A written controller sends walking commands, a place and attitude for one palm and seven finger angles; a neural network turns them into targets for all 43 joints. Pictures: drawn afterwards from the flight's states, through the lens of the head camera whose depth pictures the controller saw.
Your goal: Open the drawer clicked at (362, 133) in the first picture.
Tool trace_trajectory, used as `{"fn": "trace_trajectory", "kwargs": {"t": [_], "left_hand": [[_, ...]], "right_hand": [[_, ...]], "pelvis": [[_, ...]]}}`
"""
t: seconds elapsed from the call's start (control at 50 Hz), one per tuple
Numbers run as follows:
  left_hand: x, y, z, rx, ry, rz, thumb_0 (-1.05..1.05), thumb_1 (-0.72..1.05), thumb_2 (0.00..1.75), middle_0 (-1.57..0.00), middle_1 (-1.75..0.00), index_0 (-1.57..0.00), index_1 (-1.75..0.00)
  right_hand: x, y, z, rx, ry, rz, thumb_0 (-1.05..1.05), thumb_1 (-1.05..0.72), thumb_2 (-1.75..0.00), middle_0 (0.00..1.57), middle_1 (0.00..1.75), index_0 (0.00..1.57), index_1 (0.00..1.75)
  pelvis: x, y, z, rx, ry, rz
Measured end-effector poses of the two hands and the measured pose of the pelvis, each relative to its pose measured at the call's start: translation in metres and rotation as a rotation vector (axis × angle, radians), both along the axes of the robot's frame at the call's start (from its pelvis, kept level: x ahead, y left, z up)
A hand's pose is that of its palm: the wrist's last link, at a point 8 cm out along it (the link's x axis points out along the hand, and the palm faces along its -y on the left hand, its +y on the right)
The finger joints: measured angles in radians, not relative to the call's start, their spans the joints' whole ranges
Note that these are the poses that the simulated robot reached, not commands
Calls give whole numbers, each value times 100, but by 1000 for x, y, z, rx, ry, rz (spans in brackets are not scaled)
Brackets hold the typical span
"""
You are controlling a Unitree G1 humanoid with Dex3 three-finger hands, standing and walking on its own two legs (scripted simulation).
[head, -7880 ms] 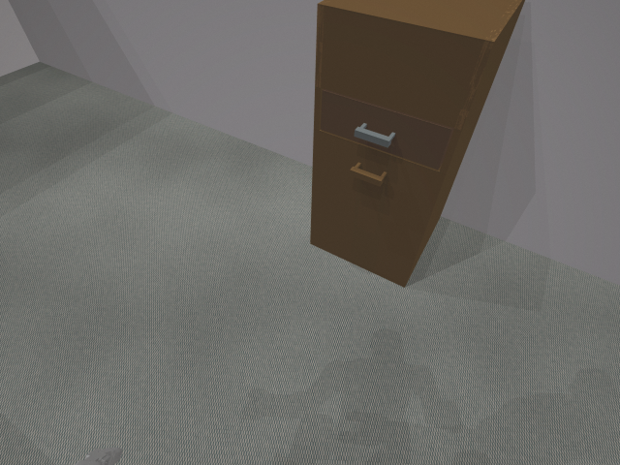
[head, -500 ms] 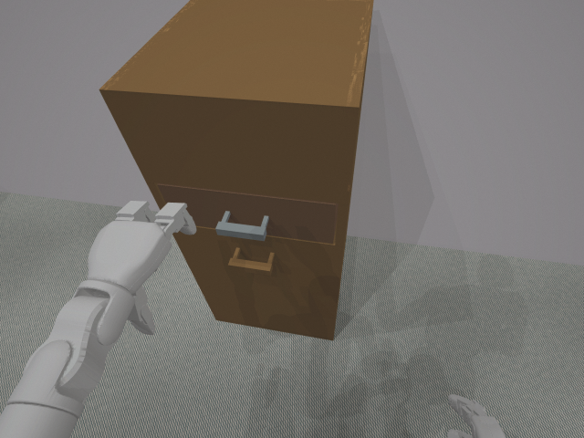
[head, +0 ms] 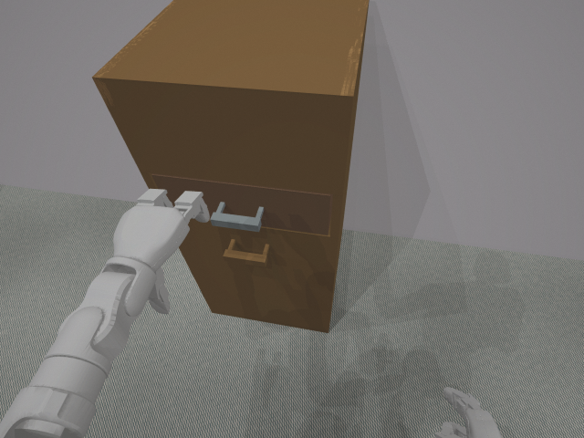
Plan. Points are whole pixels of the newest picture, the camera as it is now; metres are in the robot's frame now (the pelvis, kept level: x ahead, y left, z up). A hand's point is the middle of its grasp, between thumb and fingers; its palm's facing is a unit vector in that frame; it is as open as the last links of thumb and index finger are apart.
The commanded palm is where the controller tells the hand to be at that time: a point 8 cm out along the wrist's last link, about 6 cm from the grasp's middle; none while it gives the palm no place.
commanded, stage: move the hooked fingers above the handle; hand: left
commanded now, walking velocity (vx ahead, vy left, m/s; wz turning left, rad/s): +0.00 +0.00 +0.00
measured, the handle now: (238, 215) +0.55 +0.19 -0.11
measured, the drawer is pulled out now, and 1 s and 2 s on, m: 0.00 0.00 0.00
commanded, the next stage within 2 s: lower the fingers behind the handle in 1.86 s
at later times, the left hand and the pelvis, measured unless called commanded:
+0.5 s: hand (198, 230) +0.42 +0.22 +0.00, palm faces -0.04 -0.05 -1.00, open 13.8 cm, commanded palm +0.41 +0.22 +0.06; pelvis +0.01 +0.00 -0.02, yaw -1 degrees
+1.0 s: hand (226, 221) +0.48 +0.19 -0.05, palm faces -0.06 -0.04 -1.00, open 13.8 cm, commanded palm +0.47 +0.19 +0.01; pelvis +0.01 +0.02 -0.04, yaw -1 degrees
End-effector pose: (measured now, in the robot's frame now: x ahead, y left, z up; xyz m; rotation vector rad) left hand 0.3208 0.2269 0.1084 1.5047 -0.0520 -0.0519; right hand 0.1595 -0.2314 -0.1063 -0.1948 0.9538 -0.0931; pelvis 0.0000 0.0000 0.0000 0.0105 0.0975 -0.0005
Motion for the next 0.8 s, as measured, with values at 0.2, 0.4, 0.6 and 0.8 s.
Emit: {"fn": "trace_trajectory", "kwargs": {"t": [0.2,0.4,0.6,0.8], "left_hand": [[43,-1,-21,8,41,27,0,-49,30,-31,-120,-32,-120],[71,-7,-45,2,40,-4,0,-49,30,-32,-120,-32,-120],[97,-11,-64,22,49,16,0,-49,30,-32,-120,-32,-120],[122,-20,-81,25,52,9,0,-49,30,-31,-120,-32,-120]], "right_hand": [[-42,-23,-15,-36,120,-98,1,-90,-90,20,30,20,30],[-81,-36,-25,-68,238,-173,1,-91,-90,20,30,20,30],[-93,-28,-33,-61,280,-199,1,-91,-90,20,30,20,30],[-105,-21,-41,-66,311,-211,1,-90,-90,20,30,20,30]], "pelvis": [[4,-1,-6,-1,61,-10],[10,2,-13,-4,123,-18],[12,8,-20,-12,172,-16],[12,14,-30,-18,225,-20]]}}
